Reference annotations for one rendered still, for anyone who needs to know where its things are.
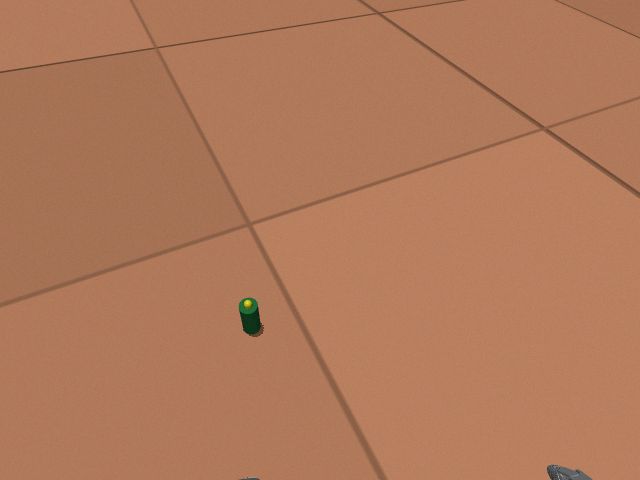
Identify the bottle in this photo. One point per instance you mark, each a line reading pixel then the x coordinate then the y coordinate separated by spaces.
pixel 249 313

